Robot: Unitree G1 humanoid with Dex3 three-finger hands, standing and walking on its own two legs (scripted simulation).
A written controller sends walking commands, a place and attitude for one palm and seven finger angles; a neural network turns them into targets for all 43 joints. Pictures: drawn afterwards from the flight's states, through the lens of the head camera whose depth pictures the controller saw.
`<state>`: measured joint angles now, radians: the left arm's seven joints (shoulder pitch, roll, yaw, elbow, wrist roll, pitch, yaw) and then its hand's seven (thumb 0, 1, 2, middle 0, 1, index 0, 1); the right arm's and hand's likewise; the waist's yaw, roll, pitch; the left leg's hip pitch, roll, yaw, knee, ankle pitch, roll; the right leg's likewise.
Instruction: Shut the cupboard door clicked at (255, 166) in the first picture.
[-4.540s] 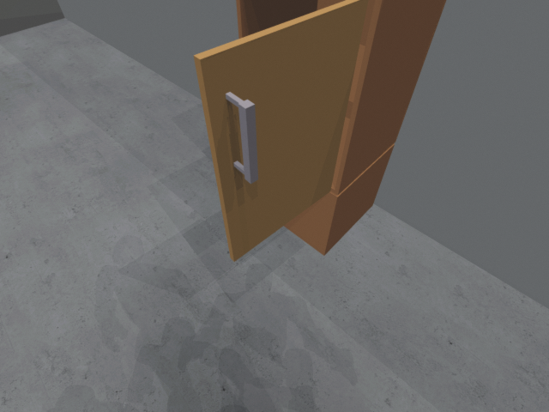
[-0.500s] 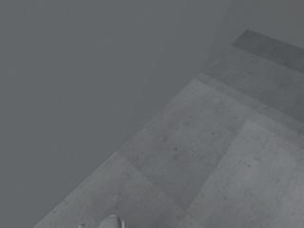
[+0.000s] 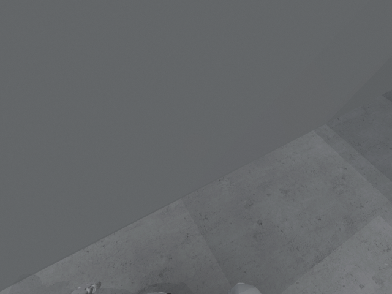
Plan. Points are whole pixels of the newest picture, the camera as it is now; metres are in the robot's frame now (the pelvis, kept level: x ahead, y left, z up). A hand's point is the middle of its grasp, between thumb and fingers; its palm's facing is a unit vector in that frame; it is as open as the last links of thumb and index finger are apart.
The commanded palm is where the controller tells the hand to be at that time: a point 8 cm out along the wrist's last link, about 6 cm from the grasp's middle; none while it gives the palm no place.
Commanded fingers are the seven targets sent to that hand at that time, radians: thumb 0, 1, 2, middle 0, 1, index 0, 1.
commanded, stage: turn to face it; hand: left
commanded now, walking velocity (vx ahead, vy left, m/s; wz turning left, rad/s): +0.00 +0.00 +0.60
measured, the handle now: out of the picture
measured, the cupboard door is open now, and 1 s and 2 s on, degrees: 85 85 85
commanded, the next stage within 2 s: none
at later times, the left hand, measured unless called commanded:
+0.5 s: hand out of the picture +0.00 +0.13 -0.18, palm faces +0.34 -0.91 -0.22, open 7.3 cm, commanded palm none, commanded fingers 0.00 0.90 0.90 -0.20 -0.30 -0.20 -0.30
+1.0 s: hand out of the picture +0.05 +0.16 -0.16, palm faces +0.56 -0.77 -0.29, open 7.3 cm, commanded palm none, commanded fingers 0.00 0.90 0.90 -0.20 -0.30 -0.20 -0.30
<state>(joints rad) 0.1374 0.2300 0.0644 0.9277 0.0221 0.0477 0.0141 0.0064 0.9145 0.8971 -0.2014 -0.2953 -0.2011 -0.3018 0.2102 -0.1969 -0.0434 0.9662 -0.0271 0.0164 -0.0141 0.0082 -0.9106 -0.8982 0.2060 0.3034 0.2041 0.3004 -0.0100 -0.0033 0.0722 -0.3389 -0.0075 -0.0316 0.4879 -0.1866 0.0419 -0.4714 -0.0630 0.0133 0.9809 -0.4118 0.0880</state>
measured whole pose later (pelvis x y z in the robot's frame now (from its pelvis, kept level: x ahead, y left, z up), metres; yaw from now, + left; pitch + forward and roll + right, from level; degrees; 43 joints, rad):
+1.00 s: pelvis +0.06 -0.08 -0.01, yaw +37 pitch +1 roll +0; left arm 0.12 0.24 0.05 0.85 0.02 0.02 0.02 0.01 0.91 0.90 -0.20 -0.30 -0.20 -0.30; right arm 0.22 -0.23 -0.08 0.93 -0.02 0.06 0.00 0.01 -0.91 -0.90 0.21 0.30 0.21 0.30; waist -0.03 0.02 0.08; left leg -0.36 -0.05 -0.14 0.63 -0.33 -0.03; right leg -0.28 -0.02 -0.02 0.55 -0.30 0.04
